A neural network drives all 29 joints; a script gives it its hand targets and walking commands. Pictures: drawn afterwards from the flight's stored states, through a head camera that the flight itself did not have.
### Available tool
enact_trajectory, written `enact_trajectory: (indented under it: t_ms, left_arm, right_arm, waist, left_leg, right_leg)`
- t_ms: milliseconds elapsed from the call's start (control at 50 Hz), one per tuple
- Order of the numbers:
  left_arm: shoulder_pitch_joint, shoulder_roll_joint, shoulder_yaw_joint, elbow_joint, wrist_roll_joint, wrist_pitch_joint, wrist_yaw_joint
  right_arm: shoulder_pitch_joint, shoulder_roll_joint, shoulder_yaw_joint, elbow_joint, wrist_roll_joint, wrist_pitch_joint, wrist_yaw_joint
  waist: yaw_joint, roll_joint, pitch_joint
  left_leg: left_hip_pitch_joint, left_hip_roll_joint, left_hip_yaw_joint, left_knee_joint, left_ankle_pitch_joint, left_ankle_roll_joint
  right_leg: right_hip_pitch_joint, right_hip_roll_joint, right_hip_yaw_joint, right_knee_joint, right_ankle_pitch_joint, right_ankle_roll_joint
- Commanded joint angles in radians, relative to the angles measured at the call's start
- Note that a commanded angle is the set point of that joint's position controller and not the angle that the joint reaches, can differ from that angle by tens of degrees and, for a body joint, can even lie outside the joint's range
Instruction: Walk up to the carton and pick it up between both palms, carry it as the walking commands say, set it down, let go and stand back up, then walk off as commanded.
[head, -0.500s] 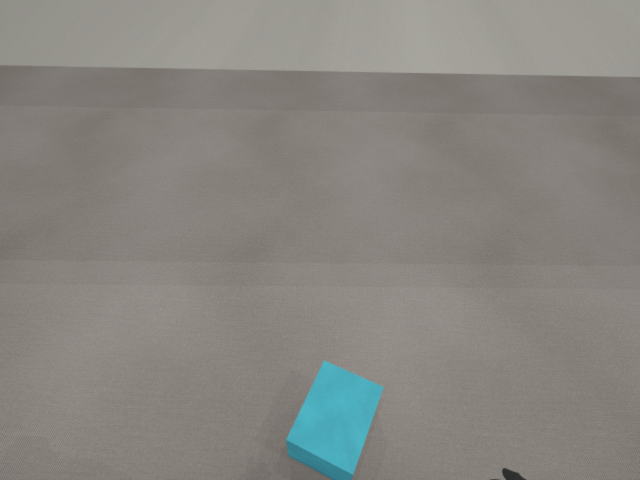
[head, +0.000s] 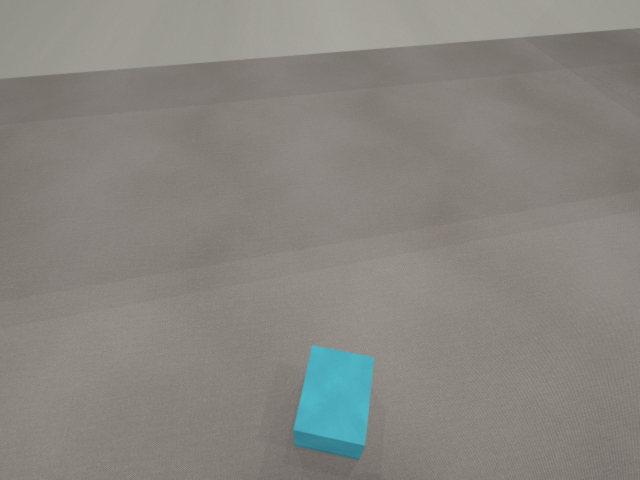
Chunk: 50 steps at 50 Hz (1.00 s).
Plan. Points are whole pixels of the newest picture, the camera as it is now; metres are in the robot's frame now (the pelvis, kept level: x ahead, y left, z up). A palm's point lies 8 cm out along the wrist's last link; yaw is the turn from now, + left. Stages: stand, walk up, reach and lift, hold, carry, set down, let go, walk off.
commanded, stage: walk up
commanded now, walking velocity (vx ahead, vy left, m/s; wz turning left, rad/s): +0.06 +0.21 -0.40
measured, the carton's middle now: (334, 401) +0.45 -0.03 -0.68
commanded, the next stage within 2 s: stand in 1.34 s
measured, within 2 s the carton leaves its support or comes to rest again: neither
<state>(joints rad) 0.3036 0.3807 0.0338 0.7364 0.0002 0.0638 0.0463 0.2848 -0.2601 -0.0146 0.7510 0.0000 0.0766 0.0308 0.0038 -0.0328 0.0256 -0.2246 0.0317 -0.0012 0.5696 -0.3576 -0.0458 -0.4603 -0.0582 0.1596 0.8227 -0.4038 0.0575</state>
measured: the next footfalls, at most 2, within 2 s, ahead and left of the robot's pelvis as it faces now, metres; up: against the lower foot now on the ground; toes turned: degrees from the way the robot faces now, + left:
right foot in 0.24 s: +0.07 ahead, -0.08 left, +0.00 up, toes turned -8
left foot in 0.56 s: +0.02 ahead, +0.19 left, +0.00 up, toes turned -11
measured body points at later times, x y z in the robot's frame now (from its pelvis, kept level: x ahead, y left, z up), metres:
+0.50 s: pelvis +0.00 +0.05 +0.01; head +0.03 +0.04 +0.46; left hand +0.14 +0.32 -0.09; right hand +0.05 -0.22 -0.12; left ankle +0.02 +0.19 -0.70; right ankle +0.03 -0.07 -0.73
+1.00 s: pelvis +0.00 +0.05 +0.02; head +0.01 +0.02 +0.47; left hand +0.16 +0.28 -0.09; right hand +0.03 -0.22 -0.12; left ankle +0.01 +0.19 -0.72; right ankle +0.00 -0.05 -0.73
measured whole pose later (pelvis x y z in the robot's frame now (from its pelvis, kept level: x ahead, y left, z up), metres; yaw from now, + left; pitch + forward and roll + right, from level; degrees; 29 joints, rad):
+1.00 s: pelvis +0.00 +0.05 +0.02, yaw -12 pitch +0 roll +2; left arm 0.23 0.22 0.03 0.73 0.00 0.03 -0.01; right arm 0.28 -0.25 -0.04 0.75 0.00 0.03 0.00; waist 0.01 0.02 0.02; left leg -0.21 0.04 0.09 0.49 -0.31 -0.02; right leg -0.26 0.00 0.00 0.45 -0.20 -0.03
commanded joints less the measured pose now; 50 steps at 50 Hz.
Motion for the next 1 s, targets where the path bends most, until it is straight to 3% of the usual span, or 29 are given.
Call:
enact_trajectory:
  t_ms: [0,60,80,120,160,200,240,260,280,320,360,400,460,500,520,540,560,580,620,640,680,800,820,840,860,880,900,920,980]
  left_arm:
    - [-0.032,0.016,0.047,-0.054,0.033,-0.017,-0.032]
    - [-0.018,-0.008,0.034,-0.015,0.035,-0.023,-0.041]
    - [-0.062,-0.004,0.029,-0.022,0.036,-0.026,-0.038]
    - [-0.113,-0.032,0.022,-0.051,0.030,-0.034,-0.035]
    - [-0.120,-0.072,0.005,-0.066,0.022,-0.038,-0.041]
    - [-0.053,-0.066,0.003,-0.029,0.018,-0.043,-0.046]
    - [0.025,0.011,0.024,0.014,0.020,-0.054,-0.039]
    - [0.080,0.088,0.048,0.011,0.038,-0.066,-0.032]
    - [0.119,0.097,0.050,0.048,0.042,-0.049,-0.023]
    - [0.051,0.067,0.055,0.031,0.052,-0.045,-0.016]
    - [-0.102,0.020,0.039,-0.017,0.054,-0.039,-0.027]
    - [-0.077,0.048,0.056,-0.014,0.056,-0.039,-0.030]
    - [-0.129,0.055,0.058,-0.026,0.058,-0.030,-0.048]
    - [-0.100,0.030,0.039,-0.039,0.055,-0.024,-0.051]
    - [-0.088,-0.010,0.029,-0.031,0.051,-0.024,-0.049]
    - [-0.097,-0.054,0.009,-0.058,0.048,-0.022,-0.049]
    - [-0.092,-0.077,0.010,-0.045,0.046,-0.004,-0.050]
    - [-0.111,-0.020,0.035,-0.045,0.031,0.002,-0.045]
    - [-0.077,-0.013,0.023,-0.018,0.024,-0.005,-0.065]
    - [-0.055,-0.021,0.022,0.002,0.025,-0.009,-0.072]
    - [-0.058,-0.022,0.016,0.000,0.021,-0.015,-0.068]
    - [-0.067,-0.039,0.007,-0.025,0.014,-0.016,-0.059]
    - [-0.043,-0.053,0.009,-0.003,0.018,-0.023,-0.056]
    - [-0.017,-0.069,0.007,-0.008,0.016,-0.030,-0.055]
    - [-0.003,-0.047,0.007,0.008,0.023,-0.040,-0.054]
    - [0.002,-0.012,0.012,0.011,0.031,-0.050,-0.050]
    - [-0.063,0.035,0.019,-0.001,0.030,-0.052,-0.048]
    - [-0.041,0.018,0.016,0.013,0.035,-0.050,-0.044]
    - [-0.060,-0.008,0.012,0.023,0.027,-0.058,-0.036]
  right_arm:
    - [-0.077,-0.161,-0.022,-0.134,-0.037,-0.051,-0.030]
    - [0.005,-0.112,-0.007,-0.080,-0.037,-0.064,-0.050]
    - [0.081,-0.122,-0.010,-0.056,-0.036,-0.065,-0.052]
    - [0.146,-0.114,-0.014,0.001,-0.041,-0.064,-0.052]
    - [0.148,-0.119,-0.032,0.020,-0.040,-0.051,-0.054]
    - [0.111,-0.151,-0.056,-0.001,-0.023,-0.059,-0.058]
    - [0.052,-0.133,-0.061,-0.045,-0.005,-0.084,-0.050]
    - [0.057,-0.072,-0.047,-0.071,-0.004,-0.073,-0.050]
    - [0.062,-0.078,-0.059,-0.078,-0.004,-0.047,-0.047]
    - [0.022,-0.069,-0.059,-0.082,-0.021,-0.025,-0.041]
    - [0.005,-0.061,-0.045,-0.070,-0.028,-0.026,-0.020]
    - [0.030,-0.058,-0.037,-0.061,-0.035,-0.014,-0.010]
    - [0.076,-0.055,-0.032,-0.057,-0.022,-0.034,-0.020]
    - [0.098,-0.065,-0.026,-0.022,-0.027,-0.042,-0.031]
    - [0.121,-0.082,-0.031,-0.017,-0.041,-0.044,-0.034]
    - [0.143,-0.166,-0.046,-0.030,-0.047,-0.047,-0.037]
    - [0.081,-0.213,-0.066,-0.049,-0.047,-0.060,-0.042]
    - [0.042,-0.236,-0.079,-0.075,-0.045,-0.070,-0.046]
    - [-0.043,-0.174,-0.055,-0.087,-0.038,-0.082,-0.049]
    - [-0.058,-0.155,-0.047,-0.080,-0.036,-0.082,-0.051]
    - [-0.031,-0.158,-0.045,-0.072,-0.039,-0.089,-0.053]
    - [0.015,-0.174,-0.076,-0.026,-0.035,-0.076,-0.046]
    - [0.000,-0.159,-0.074,-0.023,-0.035,-0.071,-0.041]
    - [-0.019,-0.150,-0.081,-0.026,-0.030,-0.063,-0.036]
    - [-0.026,-0.110,-0.064,-0.021,-0.022,-0.057,-0.028]
    - [0.026,-0.035,-0.046,-0.023,-0.011,-0.063,-0.022]
    - [0.020,-0.012,-0.034,-0.033,-0.006,-0.053,-0.020]
    - [0.035,-0.037,-0.042,-0.015,-0.001,-0.047,-0.021]
    - [0.064,-0.049,-0.033,0.016,-0.001,-0.062,-0.021]
  waist:
    - [-0.004,0.231,0.109]
    - [-0.012,0.143,0.009]
    - [-0.049,0.219,-0.008]
    - [-0.076,0.271,-0.050]
    - [-0.064,0.316,-0.076]
    - [0.005,0.186,-0.123]
    - [0.076,0.035,-0.195]
    - [0.087,-0.129,-0.174]
    - [0.082,-0.187,-0.150]
    - [0.048,-0.071,-0.070]
    - [0.003,-0.162,-0.033]
    - [0.010,-0.196,-0.038]
    - [-0.030,-0.211,-0.076]
    - [-0.037,-0.141,-0.080]
    - [-0.048,-0.017,-0.025]
    - [-0.052,0.187,0.011]
    - [-0.023,0.216,0.069]
    - [-0.027,0.213,0.097]
    - [0.003,0.132,0.041]
    - [0.004,0.188,-0.001]
    - [-0.002,0.211,-0.026]
    - [-0.009,0.272,-0.085]
    - [0.011,0.193,-0.124]
    - [0.040,0.236,-0.084]
    - [0.051,0.134,-0.099]
    - [0.035,-0.032,-0.104]
    - [0.013,-0.157,-0.054]
    - [0.008,-0.130,-0.034]
    - [0.007,-0.163,-0.062]
  left_leg:
    - [-0.141,0.203,-0.187,-0.373,0.047,0.170]
    - [0.084,0.178,-0.048,-0.227,0.638,0.171]
    - [0.189,0.170,-0.031,-0.166,0.831,0.172]
    - [0.287,0.174,-0.061,-0.125,0.941,0.172]
    - [0.277,0.169,-0.031,-0.097,0.974,0.156]
    - [0.227,0.183,-0.043,-0.045,0.986,0.143]
    - [0.072,0.131,0.044,0.099,0.790,0.092]
    - [-0.175,-0.015,0.130,0.226,0.286,0.021]
    - [-0.280,-0.019,0.021,0.376,-0.230,0.026]
    - [-0.267,0.021,-0.033,0.434,-0.208,0.032]
    - [-0.162,0.012,0.027,0.318,-0.090,0.024]
    - [-0.183,0.001,0.044,0.269,-0.038,0.009]
    - [0.032,-0.026,0.076,0.024,0.050,0.033]
    - [0.165,-0.030,0.119,-0.139,0.155,0.041]
    - [0.161,0.055,0.017,-0.261,0.057,0.073]
    - [0.132,0.248,-0.246,-0.366,-0.049,0.120]
    - [0.007,0.392,-0.366,-0.465,-0.132,0.144]
    - [-0.066,0.435,-0.412,-0.461,-0.071,0.204]
    - [-0.018,0.304,-0.171,-0.349,0.173,0.192]
    - [0.018,0.249,-0.080,-0.303,0.319,0.161]
    - [0.075,0.240,-0.045,-0.254,0.500,0.173]
    - [0.158,0.241,-0.004,-0.149,0.682,0.173]
    - [0.151,0.232,0.006,-0.129,0.642,0.159]
    - [0.055,0.211,0.008,-0.116,0.481,0.145]
    - [0.017,0.153,0.017,-0.110,0.282,0.122]
    - [-0.050,0.048,0.048,-0.047,0.095,0.077]
    - [-0.065,-0.013,0.075,-0.032,-0.015,0.049]
    - [-0.037,0.004,0.029,-0.013,-0.053,0.054]
    - [-0.001,-0.006,0.036,-0.086,0.056,0.065]
  right_leg:
    - [-0.135,0.065,-0.086,0.360,-0.011,-0.006]
    - [-0.105,0.061,-0.165,0.260,-0.029,-0.001]
    - [-0.130,0.060,-0.204,0.178,-0.095,0.002]
    - [-0.093,0.056,-0.207,0.005,-0.152,-0.014]
    - [-0.001,0.069,-0.244,-0.168,-0.085,-0.035]
    - [0.156,0.100,-0.259,-0.356,0.108,-0.051]
    - [0.406,-0.023,-0.144,-0.442,0.451,-0.091]
    - [0.527,-0.270,0.163,-0.443,0.790,-0.162]
    - [0.510,-0.405,0.272,-0.441,0.924,-0.280]
    - [0.359,-0.334,0.207,-0.468,0.564,-0.273]
    - [0.178,-0.174,0.055,-0.561,0.292,-0.197]
    - [0.206,-0.179,0.069,-0.582,0.223,-0.188]
    - [0.094,-0.128,0.025,-0.541,0.086,-0.157]
    - [0.029,-0.077,-0.007,-0.481,0.016,-0.115]
    - [-0.021,-0.017,-0.050,-0.413,-0.035,-0.066]
    - [-0.109,0.066,-0.121,-0.215,-0.088,-0.042]
    - [-0.110,0.102,-0.164,0.004,-0.122,-0.026]
    - [-0.083,0.073,-0.102,0.118,-0.124,-0.023]
    - [-0.037,0.057,-0.087,0.205,0.008,-0.022]
    - [-0.012,0.064,-0.115,0.208,0.011,-0.016]
    - [-0.008,0.075,-0.142,0.205,-0.026,-0.002]
    - [0.114,0.065,-0.216,-0.200,-0.039,-0.014]
    - [0.181,0.077,-0.227,-0.284,0.021,-0.031]
    - [0.258,0.077,-0.224,-0.431,0.141,-0.043]
    - [0.339,0.031,-0.175,-0.489,0.224,-0.052]
    - [0.394,-0.127,0.031,-0.570,0.293,-0.081]
    - [0.314,-0.210,0.174,-0.627,0.328,-0.135]
    - [0.271,-0.191,0.145,-0.619,0.301,-0.161]
    - [0.346,-0.111,0.013,-0.565,0.382,-0.138]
